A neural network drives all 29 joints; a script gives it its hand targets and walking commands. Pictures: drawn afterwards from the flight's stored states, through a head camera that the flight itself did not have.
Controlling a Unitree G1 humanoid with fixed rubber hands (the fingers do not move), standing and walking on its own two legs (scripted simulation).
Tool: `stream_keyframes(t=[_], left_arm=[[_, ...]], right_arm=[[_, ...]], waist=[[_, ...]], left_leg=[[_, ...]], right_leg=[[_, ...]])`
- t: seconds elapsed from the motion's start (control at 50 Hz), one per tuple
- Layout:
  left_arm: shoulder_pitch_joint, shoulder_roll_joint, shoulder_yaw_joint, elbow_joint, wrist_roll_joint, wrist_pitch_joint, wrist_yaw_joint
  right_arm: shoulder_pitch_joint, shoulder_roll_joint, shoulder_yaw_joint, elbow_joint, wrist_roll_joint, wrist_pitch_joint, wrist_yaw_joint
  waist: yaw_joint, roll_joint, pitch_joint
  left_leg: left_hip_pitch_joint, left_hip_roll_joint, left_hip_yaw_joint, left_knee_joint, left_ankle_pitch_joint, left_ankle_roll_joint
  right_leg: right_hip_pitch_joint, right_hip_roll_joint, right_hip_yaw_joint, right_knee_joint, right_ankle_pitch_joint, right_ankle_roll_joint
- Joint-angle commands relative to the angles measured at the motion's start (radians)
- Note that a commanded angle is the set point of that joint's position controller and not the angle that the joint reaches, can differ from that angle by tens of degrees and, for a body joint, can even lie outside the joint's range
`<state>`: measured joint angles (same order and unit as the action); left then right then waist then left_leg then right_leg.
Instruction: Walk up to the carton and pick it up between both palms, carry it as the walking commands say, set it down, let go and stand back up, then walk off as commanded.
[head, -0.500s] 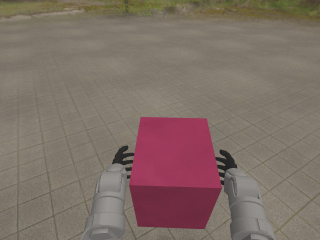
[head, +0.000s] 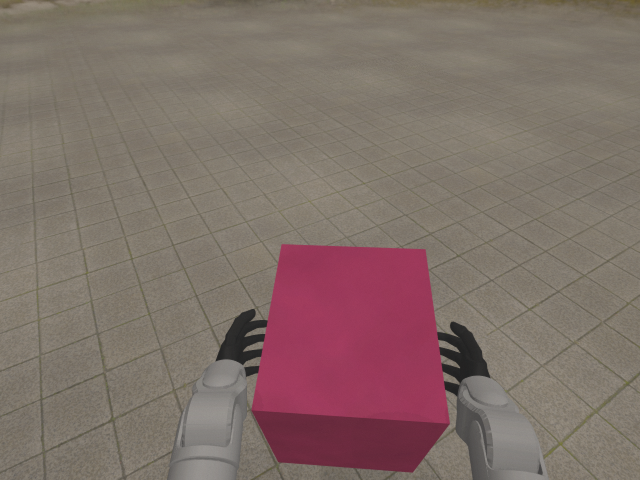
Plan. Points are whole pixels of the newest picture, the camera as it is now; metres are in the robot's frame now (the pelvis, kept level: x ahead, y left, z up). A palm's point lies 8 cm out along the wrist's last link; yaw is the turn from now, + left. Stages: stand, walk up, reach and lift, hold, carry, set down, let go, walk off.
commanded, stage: set down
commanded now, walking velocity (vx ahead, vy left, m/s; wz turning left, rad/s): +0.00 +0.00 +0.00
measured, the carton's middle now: (348, 360) +0.32 -0.04 -0.04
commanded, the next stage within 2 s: none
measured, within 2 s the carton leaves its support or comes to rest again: neither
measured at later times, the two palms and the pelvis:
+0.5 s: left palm (244, 388) +0.30 +0.12 -0.05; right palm (452, 415) +0.24 -0.18 -0.06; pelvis -0.08 +0.06 -0.05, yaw -1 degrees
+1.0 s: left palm (249, 427) +0.29 +0.12 -0.17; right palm (432, 429) +0.27 -0.18 -0.16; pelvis -0.06 +0.00 -0.08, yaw +2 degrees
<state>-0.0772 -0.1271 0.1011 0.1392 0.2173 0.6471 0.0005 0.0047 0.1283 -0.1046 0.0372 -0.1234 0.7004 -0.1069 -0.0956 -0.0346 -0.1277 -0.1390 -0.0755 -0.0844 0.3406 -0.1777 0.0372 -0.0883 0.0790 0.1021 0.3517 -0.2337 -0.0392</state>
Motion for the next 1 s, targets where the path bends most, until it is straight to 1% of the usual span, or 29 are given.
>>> stream_keyframes(t=[0.0,0.06,0.08,0.1,0.14,0.16,0.22,0.26,0.3,0.34,0.36,0.4,0.44,0.52,0.54,0.62,0.64,0.66,0.68,0.72,0.76,0.78,0.82,0.84,0.86,0.88,0.9,0.94,0.98], left_arm=[[-0.341,-0.761,-0.409,0.094,-0.147,-0.008,-0.191],[-0.699,-0.842,-0.440,0.028,-0.173,-0.053,-0.181],[-0.813,-0.889,-0.460,-0.004,-0.190,-0.082,-0.176],[-0.899,-0.927,-0.483,0.013,-0.197,-0.109,-0.172],[-1.037,-1.032,-0.535,0.011,-0.234,-0.181,-0.161],[-1.053,-1.058,-0.551,0.031,-0.241,-0.217,-0.156],[-1.109,-1.109,-0.525,0.154,-0.246,-0.319,-0.135],[-1.113,-1.047,-0.436,0.254,-0.211,-0.372,-0.111],[-1.045,-1.026,-0.338,0.382,-0.152,-0.391,-0.081],[-1.012,-1.044,-0.278,0.506,-0.117,-0.382,-0.073],[-0.995,-1.062,-0.255,0.544,-0.104,-0.381,-0.066],[-0.941,-1.094,-0.232,0.621,-0.069,-0.352,-0.062],[-1.000,-1.072,-0.207,0.599,-0.041,-0.341,-0.051],[-1.107,-1.007,-0.218,0.434,-0.034,-0.355,-0.043],[-1.094,-1.016,-0.218,0.415,-0.029,-0.356,-0.038],[-1.025,-0.961,-0.236,0.368,-0.017,-0.415,-0.024],[-1.003,-0.950,-0.234,0.367,-0.019,-0.426,-0.024],[-0.962,-0.950,-0.243,0.388,-0.007,-0.436,-0.026],[-0.927,-0.942,-0.266,0.363,-0.019,-0.465,-0.023],[-0.902,-0.944,-0.310,0.369,-0.053,-0.503,-0.022],[-0.878,-0.930,-0.362,0.347,-0.085,-0.537,-0.020],[-0.881,-0.912,-0.381,0.340,-0.096,-0.554,-0.027],[-0.896,-0.896,-0.431,0.293,-0.128,-0.577,-0.034],[-0.887,-0.870,-0.420,0.302,-0.125,-0.584,-0.042],[-0.894,-0.850,-0.435,0.302,-0.141,-0.594,-0.052],[-0.901,-0.829,-0.416,0.308,-0.139,-0.597,-0.056],[-0.908,-0.799,-0.408,0.304,-0.136,-0.605,-0.067],[-0.941,-0.769,-0.406,0.323,-0.137,-0.602,-0.082],[-0.992,-0.749,-0.400,0.313,-0.122,-0.599,-0.098]], right_arm=[[-0.518,0.791,0.434,0.124,0.156,-0.041,0.281],[-0.696,0.773,0.304,0.228,0.145,-0.114,0.312],[-0.775,0.797,0.290,0.235,0.141,-0.154,0.317],[-0.802,0.791,0.231,0.276,0.121,-0.186,0.329],[-0.965,0.810,0.230,0.243,0.130,-0.271,0.339],[-1.001,0.810,0.225,0.244,0.117,-0.301,0.342],[-1.142,0.828,0.231,0.285,0.088,-0.387,0.338],[-1.192,0.790,0.221,0.366,0.048,-0.418,0.338],[-1.267,0.739,0.221,0.390,0.033,-0.436,0.347],[-1.291,0.708,0.190,0.418,0.000,-0.433,0.363],[-1.357,0.724,0.228,0.379,0.023,-0.440,0.372],[-1.315,0.742,0.210,0.428,0.017,-0.417,0.390],[-1.268,0.760,0.157,0.526,0.001,-0.389,0.421],[-1.085,0.772,0.021,0.698,-0.048,-0.370,0.459],[-1.046,0.753,-0.022,0.739,-0.060,-0.377,0.472],[-0.958,0.732,-0.069,0.742,-0.069,-0.440,0.475],[-0.970,0.739,-0.058,0.724,-0.054,-0.455,0.467],[-0.964,0.743,-0.052,0.687,-0.058,-0.472,0.454],[-0.935,0.769,-0.016,0.677,-0.047,-0.492,0.440],[-0.954,0.774,0.051,0.617,-0.001,-0.531,0.404],[-0.986,0.784,0.167,0.526,0.050,-0.572,0.372],[-0.965,0.770,0.196,0.497,0.057,-0.584,0.349],[-0.925,0.763,0.253,0.472,0.059,-0.600,0.311],[-0.912,0.772,0.265,0.463,0.053,-0.603,0.291],[-0.916,0.750,0.279,0.407,0.047,-0.616,0.273],[-0.919,0.767,0.312,0.415,0.063,-0.616,0.261],[-0.924,0.799,0.330,0.390,0.074,-0.617,0.245],[-0.920,0.794,0.321,0.407,0.064,-0.615,0.220],[-0.941,0.798,0.326,0.398,0.071,-0.614,0.203]], waist=[[0.069,0.017,0.101],[-0.003,0.201,0.068],[-0.032,0.229,0.038],[-0.083,0.282,-0.002],[-0.121,0.294,-0.131],[-0.143,0.253,-0.200],[-0.138,0.068,-0.387],[-0.114,-0.071,-0.434],[-0.066,-0.125,-0.449],[-0.069,-0.144,-0.438],[-0.033,-0.158,-0.487],[-0.016,-0.131,-0.486],[-0.009,-0.058,-0.442],[-0.060,0.064,-0.379],[-0.056,0.123,-0.354],[-0.061,0.207,-0.416],[-0.043,0.199,-0.420],[-0.059,0.223,-0.451],[-0.061,0.183,-0.510],[-0.058,0.162,-0.627],[-0.054,0.098,-0.765],[-0.076,0.064,-0.798],[-0.099,0.002,-0.889],[-0.091,-0.029,-0.899],[-0.111,-0.061,-0.947],[-0.077,-0.069,-0.923],[-0.067,-0.092,-0.961],[-0.074,-0.070,-0.937],[-0.053,-0.016,-0.931]], left_leg=[[0.127,0.016,-0.062,0.012,0.148,0.009],[0.121,0.033,-0.051,0.043,-0.058,-0.018],[0.108,0.037,-0.051,0.067,-0.075,-0.024],[0.105,0.050,-0.058,0.073,-0.110,-0.037],[0.078,0.066,-0.083,0.124,-0.103,-0.055],[0.080,0.073,-0.098,0.148,-0.091,-0.064],[0.049,0.072,-0.121,0.242,-0.078,-0.060],[0.021,0.072,-0.134,0.285,-0.150,-0.053],[0.041,0.076,-0.185,0.300,-0.235,-0.043],[0.031,0.077,-0.212,0.291,-0.322,-0.043],[0.041,0.070,-0.220,0.297,-0.318,-0.032],[0.081,0.068,-0.234,0.277,-0.342,-0.034],[0.084,0.086,-0.244,0.259,-0.314,-0.047],[0.035,0.082,-0.239,0.267,-0.245,-0.071],[0.020,0.093,-0.258,0.266,-0.214,-0.085],[0.019,0.070,-0.193,0.373,0.127,-0.101],[-0.002,0.062,-0.172,0.387,0.167,-0.097],[-0.040,0.045,-0.140,0.410,0.244,-0.095],[-0.052,0.043,-0.123,0.441,0.398,-0.082],[-0.079,0.031,-0.115,0.481,0.529,-0.076],[-0.091,0.023,-0.122,0.523,0.596,-0.069],[-0.150,0.018,-0.124,0.537,0.616,-0.062],[-0.261,-0.016,-0.106,0.568,0.554,-0.054],[-0.364,-0.035,-0.092,0.575,0.471,-0.048],[-0.411,-0.045,-0.089,0.589,0.457,-0.045],[-0.486,-0.054,-0.077,0.594,0.388,-0.037],[-0.570,-0.066,-0.060,0.609,0.338,-0.033],[-0.650,-0.077,-0.040,0.633,0.238,-0.030],[-0.724,-0.082,-0.024,0.660,0.146,-0.027]], right_leg=[[-0.123,-0.050,0.059,-0.044,0.223,0.061],[-0.211,-0.034,0.046,0.008,0.009,0.000],[-0.230,-0.036,0.045,0.035,-0.002,-0.015],[-0.248,-0.026,0.031,0.064,-0.007,-0.028],[-0.257,-0.021,0.029,0.142,0.040,-0.037],[-0.271,-0.013,0.019,0.172,0.052,-0.031],[-0.334,-0.016,0.015,0.250,0.052,-0.007],[-0.409,-0.014,0.011,0.284,-0.024,0.018],[-0.528,-0.008,-0.012,0.337,-0.105,0.032],[-0.581,-0.010,-0.036,0.362,-0.160,0.035],[-0.592,-0.010,-0.036,0.378,-0.159,0.037],[-0.638,0.000,-0.050,0.391,-0.163,0.033],[-0.675,0.007,-0.050,0.399,-0.138,0.026],[-0.739,0.005,-0.039,0.424,-0.055,0.017],[-0.775,0.006,-0.044,0.447,-0.041,0.012],[-0.866,-0.004,-0.021,0.447,0.039,-0.005],[-0.849,-0.007,-0.020,0.442,0.058,-0.005],[-0.834,-0.011,-0.018,0.435,0.109,-0.008],[-0.806,-0.005,-0.013,0.442,0.197,0.006],[-0.761,-0.003,-0.006,0.464,0.322,0.023],[-0.719,0.005,-0.002,0.488,0.427,0.040],[-0.687,0.007,-0.001,0.501,0.495,0.054],[-0.603,0.010,-0.003,0.536,0.581,0.065],[-0.533,0.004,0.005,0.550,0.620,0.066],[-0.494,0.002,0.005,0.570,0.678,0.076],[-0.463,-0.008,0.018,0.574,0.665,0.079],[-0.398,-0.013,0.031,0.579,0.698,0.089],[-0.418,-0.021,0.031,0.587,0.621,0.097],[-0.436,-0.022,0.048,0.590,0.534,0.095]])
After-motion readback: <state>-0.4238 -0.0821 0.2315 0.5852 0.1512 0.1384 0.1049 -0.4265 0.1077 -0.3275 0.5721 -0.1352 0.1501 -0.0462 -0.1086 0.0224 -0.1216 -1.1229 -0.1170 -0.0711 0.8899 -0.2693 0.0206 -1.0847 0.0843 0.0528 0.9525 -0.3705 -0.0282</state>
